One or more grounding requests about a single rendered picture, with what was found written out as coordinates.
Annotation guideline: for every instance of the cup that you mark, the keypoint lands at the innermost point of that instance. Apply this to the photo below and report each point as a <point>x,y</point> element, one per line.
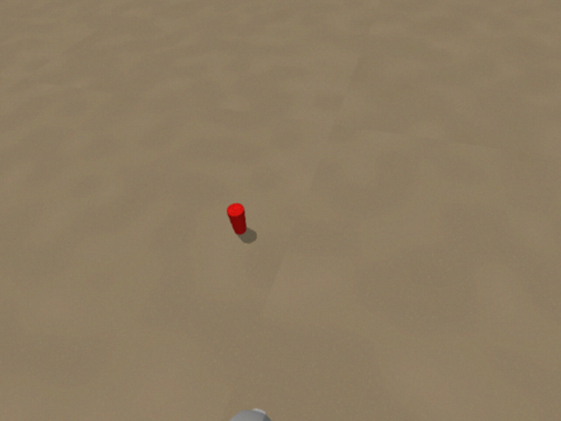
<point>236,213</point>

